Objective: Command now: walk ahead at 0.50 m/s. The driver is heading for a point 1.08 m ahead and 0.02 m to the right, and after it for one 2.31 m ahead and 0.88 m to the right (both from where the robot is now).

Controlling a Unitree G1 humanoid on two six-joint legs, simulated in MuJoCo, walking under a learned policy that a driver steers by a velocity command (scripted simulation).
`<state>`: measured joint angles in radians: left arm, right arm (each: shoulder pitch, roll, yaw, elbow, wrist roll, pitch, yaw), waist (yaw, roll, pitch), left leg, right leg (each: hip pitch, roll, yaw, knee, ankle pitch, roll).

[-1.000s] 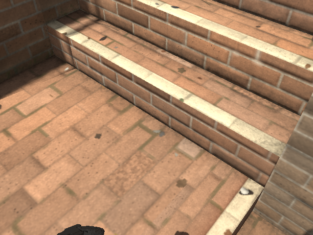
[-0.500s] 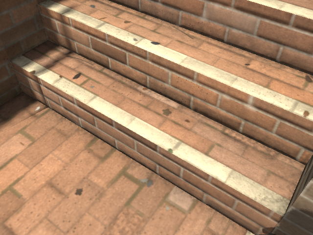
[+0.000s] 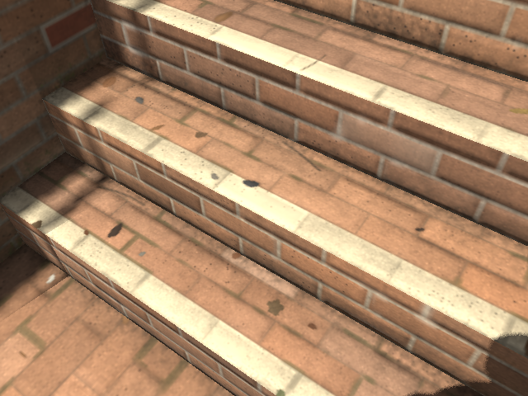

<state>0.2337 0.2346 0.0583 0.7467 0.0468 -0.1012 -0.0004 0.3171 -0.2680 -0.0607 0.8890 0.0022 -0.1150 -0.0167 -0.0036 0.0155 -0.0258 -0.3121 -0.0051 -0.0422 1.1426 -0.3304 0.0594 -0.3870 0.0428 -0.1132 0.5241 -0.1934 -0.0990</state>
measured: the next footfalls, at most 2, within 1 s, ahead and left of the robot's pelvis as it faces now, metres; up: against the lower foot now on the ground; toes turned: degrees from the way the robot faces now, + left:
left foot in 0.42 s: +0.29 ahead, +0.09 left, +0.00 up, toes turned +0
right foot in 0.98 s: +0.47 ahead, -0.11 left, +0.20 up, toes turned -4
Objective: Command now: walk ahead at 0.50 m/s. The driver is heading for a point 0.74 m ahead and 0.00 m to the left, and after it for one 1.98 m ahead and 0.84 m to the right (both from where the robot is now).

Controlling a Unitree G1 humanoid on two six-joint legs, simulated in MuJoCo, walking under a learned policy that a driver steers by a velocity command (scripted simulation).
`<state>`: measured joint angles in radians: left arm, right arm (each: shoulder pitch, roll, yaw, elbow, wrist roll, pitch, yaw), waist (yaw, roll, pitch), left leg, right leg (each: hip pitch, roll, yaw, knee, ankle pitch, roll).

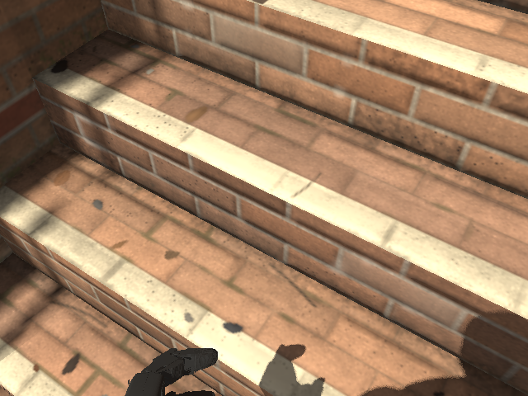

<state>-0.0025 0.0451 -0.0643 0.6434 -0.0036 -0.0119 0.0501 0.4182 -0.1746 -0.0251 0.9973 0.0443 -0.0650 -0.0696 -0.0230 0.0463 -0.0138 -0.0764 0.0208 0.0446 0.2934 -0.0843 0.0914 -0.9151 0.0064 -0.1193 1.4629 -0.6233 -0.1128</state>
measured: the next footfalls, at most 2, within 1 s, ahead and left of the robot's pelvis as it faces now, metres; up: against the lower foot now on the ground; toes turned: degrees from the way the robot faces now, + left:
left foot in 0.60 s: +0.61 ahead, +0.23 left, +0.20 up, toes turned +10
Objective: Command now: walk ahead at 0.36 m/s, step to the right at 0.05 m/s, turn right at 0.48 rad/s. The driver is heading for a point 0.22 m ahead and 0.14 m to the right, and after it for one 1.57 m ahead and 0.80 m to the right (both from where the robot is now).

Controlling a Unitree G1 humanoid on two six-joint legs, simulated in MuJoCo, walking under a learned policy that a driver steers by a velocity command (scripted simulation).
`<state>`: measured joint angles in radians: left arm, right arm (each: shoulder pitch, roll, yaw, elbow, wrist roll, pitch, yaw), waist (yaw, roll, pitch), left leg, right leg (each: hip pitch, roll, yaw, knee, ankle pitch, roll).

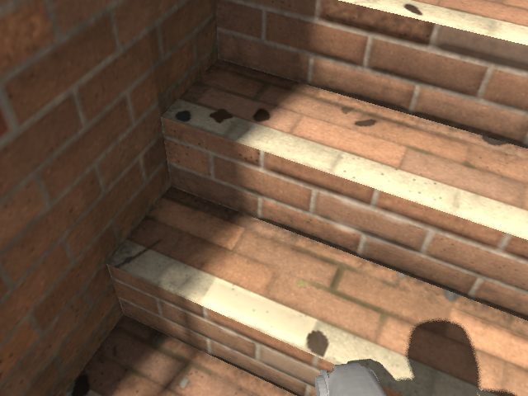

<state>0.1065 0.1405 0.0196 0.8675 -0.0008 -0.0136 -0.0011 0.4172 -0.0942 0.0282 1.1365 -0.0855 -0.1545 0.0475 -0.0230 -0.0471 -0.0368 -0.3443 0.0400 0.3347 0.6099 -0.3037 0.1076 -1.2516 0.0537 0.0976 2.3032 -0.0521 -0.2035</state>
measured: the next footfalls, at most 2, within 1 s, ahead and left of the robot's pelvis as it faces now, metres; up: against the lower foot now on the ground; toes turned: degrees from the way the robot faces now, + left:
right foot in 0.38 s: +0.24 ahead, -0.15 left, +0.20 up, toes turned -11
left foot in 0.80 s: +0.40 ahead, +0.08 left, +0.20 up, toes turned -28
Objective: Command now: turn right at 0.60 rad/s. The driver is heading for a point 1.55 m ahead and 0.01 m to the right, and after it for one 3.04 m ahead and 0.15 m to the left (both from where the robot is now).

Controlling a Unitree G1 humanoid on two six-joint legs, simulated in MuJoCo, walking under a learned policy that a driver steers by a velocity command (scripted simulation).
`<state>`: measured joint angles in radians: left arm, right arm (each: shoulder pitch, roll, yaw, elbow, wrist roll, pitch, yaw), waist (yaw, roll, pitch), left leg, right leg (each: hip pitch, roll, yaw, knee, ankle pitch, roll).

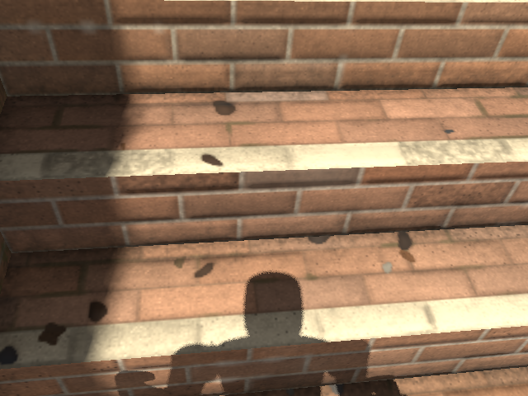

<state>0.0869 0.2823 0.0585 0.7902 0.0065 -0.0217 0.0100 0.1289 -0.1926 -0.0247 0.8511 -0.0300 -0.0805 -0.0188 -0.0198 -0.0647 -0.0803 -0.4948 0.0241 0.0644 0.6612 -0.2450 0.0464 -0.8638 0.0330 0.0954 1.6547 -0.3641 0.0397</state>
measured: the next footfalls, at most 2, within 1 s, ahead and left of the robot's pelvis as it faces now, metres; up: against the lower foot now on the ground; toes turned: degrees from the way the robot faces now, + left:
right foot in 0.26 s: +0.08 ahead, -0.14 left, +0.00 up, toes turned -12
left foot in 0.58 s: +0.08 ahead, +0.11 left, +0.00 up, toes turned -13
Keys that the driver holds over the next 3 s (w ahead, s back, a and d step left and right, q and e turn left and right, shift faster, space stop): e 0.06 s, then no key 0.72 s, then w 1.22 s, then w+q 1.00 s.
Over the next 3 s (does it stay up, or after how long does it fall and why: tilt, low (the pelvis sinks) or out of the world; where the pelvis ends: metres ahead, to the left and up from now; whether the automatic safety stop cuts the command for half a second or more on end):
stays up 0.86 -0.27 0.60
